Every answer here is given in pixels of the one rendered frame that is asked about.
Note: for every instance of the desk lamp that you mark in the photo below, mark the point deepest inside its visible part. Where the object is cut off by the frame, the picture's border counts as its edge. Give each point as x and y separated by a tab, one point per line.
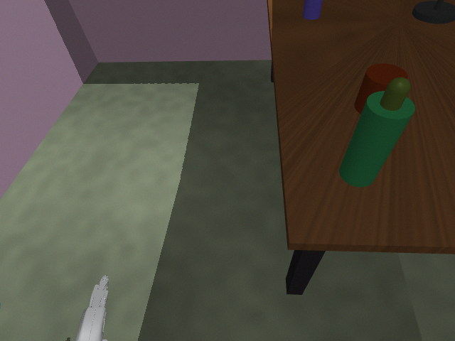
434	12

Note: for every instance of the table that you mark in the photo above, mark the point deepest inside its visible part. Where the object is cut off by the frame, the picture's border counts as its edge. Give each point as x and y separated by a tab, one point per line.
318	67

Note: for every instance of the left robot hand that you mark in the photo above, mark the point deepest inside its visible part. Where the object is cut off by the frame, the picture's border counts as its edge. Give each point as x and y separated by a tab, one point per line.
91	327

